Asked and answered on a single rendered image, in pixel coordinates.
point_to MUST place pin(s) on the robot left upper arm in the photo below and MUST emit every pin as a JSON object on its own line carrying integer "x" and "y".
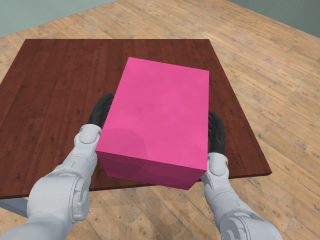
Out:
{"x": 56, "y": 204}

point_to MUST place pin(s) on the robot right hand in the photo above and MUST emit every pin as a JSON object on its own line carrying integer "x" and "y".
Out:
{"x": 217, "y": 134}

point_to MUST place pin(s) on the left robot forearm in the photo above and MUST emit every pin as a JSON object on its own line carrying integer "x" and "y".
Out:
{"x": 82, "y": 160}

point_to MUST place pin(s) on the carton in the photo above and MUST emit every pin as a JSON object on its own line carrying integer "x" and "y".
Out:
{"x": 156, "y": 130}

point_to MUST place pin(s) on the right robot forearm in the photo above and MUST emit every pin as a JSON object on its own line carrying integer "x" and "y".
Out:
{"x": 220, "y": 196}

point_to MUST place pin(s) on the table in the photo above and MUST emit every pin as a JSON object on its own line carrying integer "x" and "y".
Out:
{"x": 53, "y": 85}

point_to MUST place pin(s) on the robot right upper arm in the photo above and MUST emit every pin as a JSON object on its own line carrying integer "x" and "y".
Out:
{"x": 243, "y": 228}

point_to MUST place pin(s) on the robot left hand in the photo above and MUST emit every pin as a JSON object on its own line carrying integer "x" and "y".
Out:
{"x": 99, "y": 113}

